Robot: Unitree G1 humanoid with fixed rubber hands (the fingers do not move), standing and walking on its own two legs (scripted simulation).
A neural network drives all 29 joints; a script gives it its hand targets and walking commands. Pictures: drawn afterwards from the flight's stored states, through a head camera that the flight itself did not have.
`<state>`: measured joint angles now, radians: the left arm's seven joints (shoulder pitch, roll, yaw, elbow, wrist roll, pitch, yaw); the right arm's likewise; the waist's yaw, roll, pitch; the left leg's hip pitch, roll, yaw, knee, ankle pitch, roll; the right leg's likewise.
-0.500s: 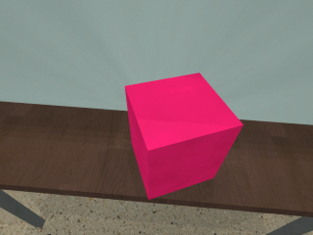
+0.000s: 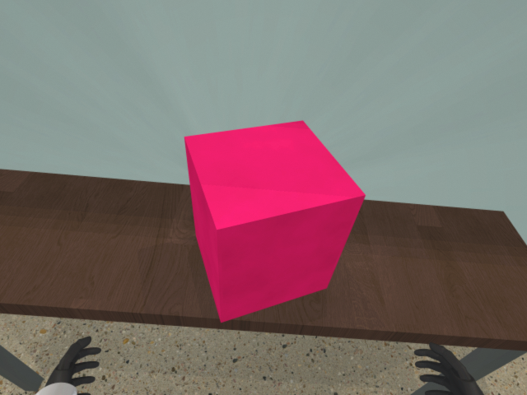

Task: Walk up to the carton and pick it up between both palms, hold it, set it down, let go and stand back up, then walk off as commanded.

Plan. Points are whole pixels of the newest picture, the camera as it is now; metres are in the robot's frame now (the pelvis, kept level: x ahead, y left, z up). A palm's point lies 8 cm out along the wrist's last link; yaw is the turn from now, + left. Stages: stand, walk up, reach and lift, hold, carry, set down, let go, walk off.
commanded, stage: reach and lift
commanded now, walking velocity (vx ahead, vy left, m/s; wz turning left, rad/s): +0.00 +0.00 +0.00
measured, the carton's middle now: (262, 219) +0.41 +0.04 +0.06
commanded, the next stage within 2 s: none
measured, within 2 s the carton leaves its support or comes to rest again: neither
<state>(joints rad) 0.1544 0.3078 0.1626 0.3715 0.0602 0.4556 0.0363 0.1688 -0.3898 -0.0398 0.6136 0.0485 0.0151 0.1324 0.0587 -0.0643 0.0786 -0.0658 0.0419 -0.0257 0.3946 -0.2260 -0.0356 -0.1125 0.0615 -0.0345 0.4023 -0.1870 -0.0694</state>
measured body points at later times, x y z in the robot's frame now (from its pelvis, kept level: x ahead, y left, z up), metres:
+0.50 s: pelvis +0.02 +0.02 +0.01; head +0.01 +0.03 +0.46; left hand +0.19 +0.28 -0.02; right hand +0.20 -0.26 -0.02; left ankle +0.00 +0.16 -0.74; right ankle +0.03 -0.07 -0.74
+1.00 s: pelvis +0.01 +0.01 +0.01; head +0.00 +0.02 +0.46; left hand +0.17 +0.22 +0.02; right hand +0.21 -0.26 +0.01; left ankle +0.00 +0.15 -0.74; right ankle +0.03 -0.07 -0.74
